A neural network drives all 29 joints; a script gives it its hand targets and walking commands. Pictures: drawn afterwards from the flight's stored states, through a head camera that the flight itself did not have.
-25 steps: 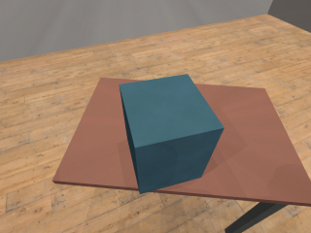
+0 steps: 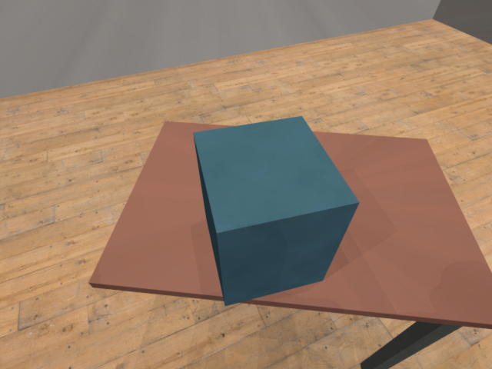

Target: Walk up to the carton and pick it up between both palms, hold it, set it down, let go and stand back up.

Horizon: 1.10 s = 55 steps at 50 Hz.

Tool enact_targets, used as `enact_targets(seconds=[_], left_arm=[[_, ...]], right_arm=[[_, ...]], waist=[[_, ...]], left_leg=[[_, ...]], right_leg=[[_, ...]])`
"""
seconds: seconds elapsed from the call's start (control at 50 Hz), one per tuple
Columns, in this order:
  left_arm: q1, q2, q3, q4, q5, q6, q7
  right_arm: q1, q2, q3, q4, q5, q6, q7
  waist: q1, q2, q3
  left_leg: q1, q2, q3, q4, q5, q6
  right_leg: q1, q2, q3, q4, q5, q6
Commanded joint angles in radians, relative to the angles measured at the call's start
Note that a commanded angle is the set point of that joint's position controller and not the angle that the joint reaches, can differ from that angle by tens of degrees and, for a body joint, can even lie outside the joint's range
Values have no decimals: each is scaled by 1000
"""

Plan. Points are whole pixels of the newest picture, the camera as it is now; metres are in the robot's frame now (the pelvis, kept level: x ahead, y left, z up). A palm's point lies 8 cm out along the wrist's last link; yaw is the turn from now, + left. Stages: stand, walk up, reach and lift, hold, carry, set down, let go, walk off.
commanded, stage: stand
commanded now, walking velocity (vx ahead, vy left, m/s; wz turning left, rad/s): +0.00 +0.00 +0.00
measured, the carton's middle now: (262, 212) +0.39 -0.02 +0.03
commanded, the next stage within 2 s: walk up in 1.38 s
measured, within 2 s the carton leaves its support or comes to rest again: neither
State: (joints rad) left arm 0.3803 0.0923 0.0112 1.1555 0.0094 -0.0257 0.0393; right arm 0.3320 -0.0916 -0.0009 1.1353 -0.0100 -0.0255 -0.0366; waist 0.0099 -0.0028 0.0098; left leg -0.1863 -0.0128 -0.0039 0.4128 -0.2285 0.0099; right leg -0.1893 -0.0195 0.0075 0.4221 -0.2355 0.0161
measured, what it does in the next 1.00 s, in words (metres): stands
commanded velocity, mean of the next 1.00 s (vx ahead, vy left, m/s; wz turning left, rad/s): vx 0.00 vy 0.00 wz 0.00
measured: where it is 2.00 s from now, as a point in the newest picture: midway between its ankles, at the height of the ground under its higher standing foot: outside the picture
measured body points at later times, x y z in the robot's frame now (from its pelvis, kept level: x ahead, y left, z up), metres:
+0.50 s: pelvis +0.01 -0.01 +0.00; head +0.02 -0.01 +0.45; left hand -0.04 +0.19 -0.16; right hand -0.02 -0.21 -0.16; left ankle -0.01 +0.11 -0.74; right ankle -0.01 -0.13 -0.74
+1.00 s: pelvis +0.00 -0.01 +0.00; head +0.01 -0.01 +0.45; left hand -0.04 +0.19 -0.16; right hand -0.05 -0.20 -0.16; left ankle -0.01 +0.11 -0.74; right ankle -0.01 -0.13 -0.74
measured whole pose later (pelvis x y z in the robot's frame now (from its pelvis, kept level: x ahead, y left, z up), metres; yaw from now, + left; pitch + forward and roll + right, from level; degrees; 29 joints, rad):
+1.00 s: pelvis +0.00 -0.01 +0.00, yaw +0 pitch -1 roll +0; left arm 0.36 0.10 0.01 1.15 0.01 -0.02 0.04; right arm 0.39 -0.09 0.01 1.15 -0.01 -0.03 -0.04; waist 0.00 0.00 0.02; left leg -0.18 0.01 -0.01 0.43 -0.24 -0.01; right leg -0.17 0.01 0.00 0.41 -0.23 0.00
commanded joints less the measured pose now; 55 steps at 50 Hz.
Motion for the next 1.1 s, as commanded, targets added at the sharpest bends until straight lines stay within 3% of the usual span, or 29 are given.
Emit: enact_targets(seconds=[0.0, 0.04, 0.06, 0.1, 0.12, 0.18, 0.24, 0.26, 0.28, 0.36, 0.38, 0.42, 0.5, 0.52, 0.56, 0.58, 0.64, 0.68, 0.78, 0.8, 0.9, 0.92, 0.94, 0.96, 1.0, 1.02, 1.04, 1.06, 1.08], left_arm=[[74, 82, 10, -6, -5, 4, 2], [145, 35, 2, 14, -1, 9, -1], [99, 30, -7, 6, 7, 11, 0], [91, 95, 13, -17, 2, -1, -1], [113, 43, -6, 5, 2, -5, -8], [123, 93, 8, 21, -3, 3, 3], [105, 69, 10, 3, -9, 3, -6], [80, 23, -6, 4, 3, 0, -6], [117, 29, -1, 5, -5, -1, -7], [79, 104, 17, -4, 12, -3, -4], [78, 57, 5, -13, 11, -8, -1], [74, 94, 21, 2, -1, -1, 0], [118, 75, 15, 15, -11, 2, 7], [114, 45, 1, 27, 9, 4, 5], [90, 46, 0, 3, 7, -5, 6], [62, 60, 7, -5, -7, -1, 0], [38, 46, -1, 1, -1, -5, -10], [80, 26, -10, 6, -2, -4, -4], [70, 86, 6, -8, -1, 3, -7], [118, 41, 2, 16, -6, 4, -5], [105, 66, 9, 3, 1, -5, -9], [84, 92, 14, -6, -4, -3, 0], [53, 45, 1, -7, 0, 3, 7], [75, 26, -3, -4, 3, 0, 2], [86, 76, 5, 17, 3, 4, 0], [55, 35, 4, -17, -4, 5, -9], [89, 114, 10, -4, -4, 8, -8], [110, 98, 13, 4, -13, 7, 3], [113, 63, 5, 18, 3, 16, 4]], right_arm=[[162, -49, -5, 28, -10, 6, -1], [147, -34, 3, 16, 1, 4, -12], [153, -51, -4, 8, 5, 2, 2], [130, -81, -5, 4, -7, -8, -2], [97, -90, -12, -4, 3, -3, 7], [112, -83, -5, -9, 8, -18, -5], [108, -62, -1, -5, 0, -13, 1], [93, -94, -6, -13, 13, -8, 3], [118, -52, 2, 2, -4, -7, -9], [59, -85, -11, -27, 4, -8, -1], [130, -87, -11, 1, 6, -8, -9], [93, -70, -12, -16, -2, -10, -7], [122, -99, -9, -3, -12, -6, -6], [114, -66, -6, -3, -1, -3, -10], [118, -100, -11, -3, 6, 1, -5], [120, -47, 5, -6, 5, -7, -13], [99, -82, -4, -4, 3, 0, -6], [134, -58, -4, 16, 14, 2, 4], [134, -47, 4, 25, 2, 0, -4], [118, -64, 7, 10, -3, 0, -11], [142, -89, -4, 17, 4, -7, -11], [171, -37, 3, 20, -2, -5, -14], [148, -43, 8, 14, 3, -7, -8], [136, -58, 4, 7, -1, -4, -5], [172, -47, 1, 31, -7, 1, 2], [119, -87, -9, 12, -8, 1, -3], [165, -64, -5, 14, -2, 3, -2], [164, -47, 6, 25, -4, -6, -6], [170, -13, 15, 28, -4, -6, -10]], waist=[[-28, -17, 145], [0, 33, 138], [-25, 4, 86], [7, 32, 68], [-11, 35, 36], [-9, -61, 54], [10, -18, 68], [-14, 14, 68], [15, 6, 77], [17, -2, 65], [-6, 29, 54], [-6, -36, 69], [2, 41, 67], [-8, -22, 75], [-18, 39, 29], [-18, -39, 70], [-24, -47, 94], [-14, 29, 104], [-12, 13, 80], [13, -36, 63], [-3, 60, 57], [-7, -4, 96], [-28, 13, 104], [0, -24, 81], [-20, 16, 118], [4, 76, 67], [10, -39, 65], [2, 26, 106], [8, -6, 129]], left_leg=[[-63, 98, -83, -82, 39, 25], [-31, 95, -78, -75, 64, 22], [-2, 79, -65, -72, 64, 19], [-43, 96, -80, -88, 43, 29], [13, 77, -65, -71, 72, 19], [56, 94, -69, -53, 154, 25], [-38, 87, -65, -62, 109, 16], [-10, 87, -64, -48, 118, 24], [-24, 97, -65, -56, 88, 24], [0, 96, -64, -55, 96, 23], [-16, 87, -52, -47, 100, 15], [14, 96, -58, -55, 113, 31], [-34, 96, -45, -61, 107, 15], [20, 100, -57, -59, 119, 19], [34, 97, -44, -52, 132, 12], [37, 99, -67, -48, 123, 27], [-1, 93, -53, -42, 134, 16], [-21, 88, -56, -66, 94, 5], [47, 91, -55, -55, 121, 10], [33, 109, -49, -50, 112, 18], [2, 97, -47, -41, 98, 11], [-48, 99, -59, -49, 90, 15], [-22, 87, -60, -49, 109, 16], [-24, 96, -48, -50, 129, 15], [-46, 90, -53, -72, 92, 4], [-36, 85, -42, -62, 66, 12], [-15, 80, -60, -75, 52, 13], [-49, 98, -75, -78, 18, 21], [-53, 105, -80, -91, 7, 18]], right_leg=[[-73, -64, 41, -87, 63, -29], [-85, -64, 57, -66, 88, -35], [-78, -59, 64, -67, 70, -37], [-13, -80, 58, -56, 75, -45], [-24, -59, 35, -53, 93, -26], [-65, -66, 50, -66, 120, -37], [-11, -59, 41, -59, 112, -29], [-39, -64, 45, -62, 130, -38], [-25, -68, 46, -54, 123, -35], [-60, -68, 49, -62, 106, -50], [-12, -64, 50, -58, 100, -40], [-66, -66, 46, -66, 136, -40], [-2, -70, 49, -64, 138, -27], [-60, -75, 57, -71, 102, -43], [-14, -74, 64, -83, 126, -45], [-53, -65, 57, -98, 114, -45], [-15, -74, 62, -90, 162, -40], [-18, -73, 64, -76, 128, -42], [-87, -58, 46, -97, 63, -41], [-62, -56, 53, -94, 71, -43], [-31, -56, 52, -84, 103, -46], [-10, -61, 49, -78, 122, -42], [-35, -62, 45, -77, 151, -41], [-8, -63, 45, -71, 160, -40], [-18, -73, 50, -72, 103, -43], [-8, -53, 44, -60, 109, -36], [-19, -54, 39, -60, 62, -30], [-33, -53, 51, -63, 57, -42], [-70, -58, 52, -73, 24, -47]])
